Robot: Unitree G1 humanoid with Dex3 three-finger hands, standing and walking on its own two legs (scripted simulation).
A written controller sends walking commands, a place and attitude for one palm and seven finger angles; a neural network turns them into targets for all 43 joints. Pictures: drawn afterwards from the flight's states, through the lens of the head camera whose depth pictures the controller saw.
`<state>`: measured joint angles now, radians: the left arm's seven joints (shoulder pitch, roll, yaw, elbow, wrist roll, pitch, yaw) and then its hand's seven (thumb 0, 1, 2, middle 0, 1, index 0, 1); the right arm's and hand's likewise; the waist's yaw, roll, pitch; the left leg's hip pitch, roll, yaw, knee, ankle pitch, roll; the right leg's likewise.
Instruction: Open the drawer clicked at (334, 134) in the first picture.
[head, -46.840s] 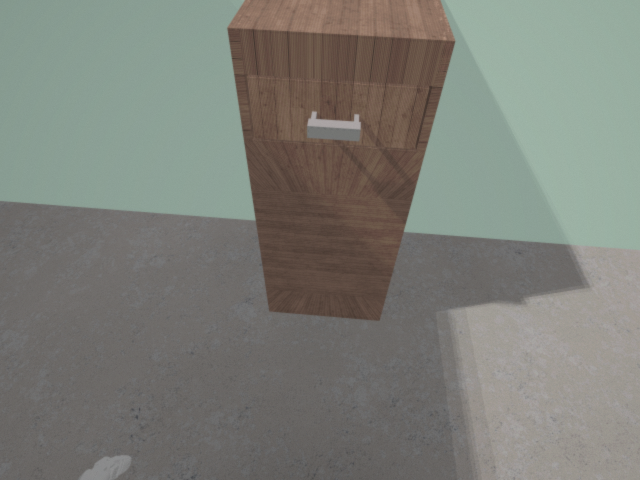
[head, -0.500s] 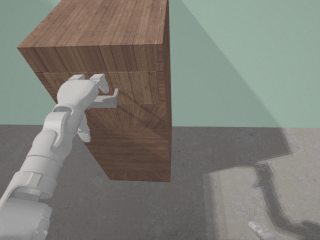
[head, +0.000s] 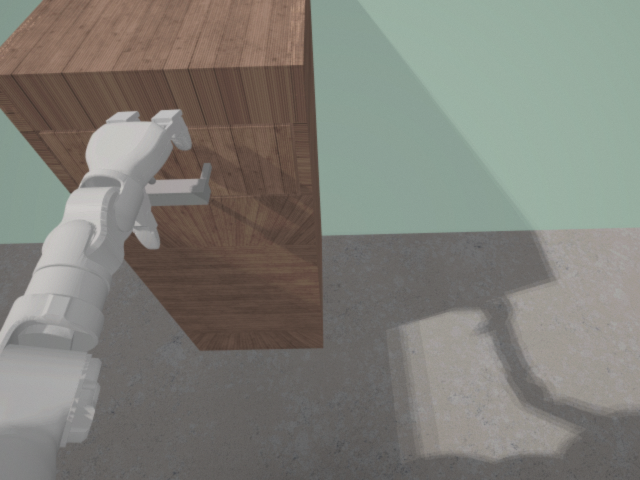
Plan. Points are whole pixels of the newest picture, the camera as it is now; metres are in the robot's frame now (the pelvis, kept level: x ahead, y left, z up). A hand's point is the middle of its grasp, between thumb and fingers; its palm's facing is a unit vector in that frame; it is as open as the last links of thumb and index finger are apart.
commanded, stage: move the hooked fingers above the handle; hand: left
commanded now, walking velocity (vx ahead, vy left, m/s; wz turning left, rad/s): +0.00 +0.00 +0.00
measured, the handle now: (175, 181) +0.52 +0.23 +0.05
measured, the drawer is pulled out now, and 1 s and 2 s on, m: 0.00 0.00 0.00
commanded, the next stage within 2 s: none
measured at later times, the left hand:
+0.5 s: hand (126, 173) +0.46 +0.25 +0.13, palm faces +0.06 -0.01 -1.00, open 13.8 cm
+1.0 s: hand (120, 168) +0.46 +0.26 +0.13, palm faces +0.00 +0.05 -1.00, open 13.7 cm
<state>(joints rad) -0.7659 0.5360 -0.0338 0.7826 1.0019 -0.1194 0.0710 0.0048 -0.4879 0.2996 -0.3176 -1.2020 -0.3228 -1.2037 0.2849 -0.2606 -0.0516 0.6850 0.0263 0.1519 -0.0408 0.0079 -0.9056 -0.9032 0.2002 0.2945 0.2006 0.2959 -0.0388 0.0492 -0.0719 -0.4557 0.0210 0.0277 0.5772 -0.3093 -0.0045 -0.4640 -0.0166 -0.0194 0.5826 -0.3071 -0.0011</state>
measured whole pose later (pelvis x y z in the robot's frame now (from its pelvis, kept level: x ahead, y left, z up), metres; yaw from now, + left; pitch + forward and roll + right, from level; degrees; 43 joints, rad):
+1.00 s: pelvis +0.00 +0.00 +0.00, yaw -1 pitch +11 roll +0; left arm -0.84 0.56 -0.06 0.91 1.02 0.07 0.10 0.01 -0.49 0.30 -0.31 -1.20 -0.34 -1.22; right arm 0.26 -0.26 -0.02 0.69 0.04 0.16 -0.04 0.01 -0.91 -0.90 0.20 0.29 0.20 0.30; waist -0.04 0.08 -0.09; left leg -0.45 0.02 0.04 0.55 -0.29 0.00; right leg -0.46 -0.01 0.00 0.56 -0.29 0.00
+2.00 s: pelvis -0.01 +0.01 +0.00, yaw -1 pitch +12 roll +0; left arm -0.89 0.55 -0.06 0.91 1.02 0.01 0.11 0.00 -0.49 0.30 -0.34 -1.21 -0.36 -1.28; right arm 0.31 -0.27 -0.04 0.71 0.03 0.15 -0.04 0.01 -0.91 -0.90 0.20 0.29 0.20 0.30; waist -0.05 0.06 -0.10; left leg -0.51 0.02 0.04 0.60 -0.30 0.01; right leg -0.51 -0.02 -0.01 0.58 -0.29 0.01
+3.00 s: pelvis +0.00 +0.00 +0.00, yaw +1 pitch +9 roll +0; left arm -0.74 0.58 -0.10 0.80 0.95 0.12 0.00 0.00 -0.49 0.30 -0.34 -1.22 -0.32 -1.20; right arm 0.28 -0.24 -0.02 0.70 0.05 0.14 -0.06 0.01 -0.90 -0.90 0.20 0.29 0.20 0.30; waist -0.01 0.08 -0.08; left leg -0.41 0.02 0.02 0.53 -0.29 0.00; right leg -0.41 -0.02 -0.03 0.53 -0.29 0.01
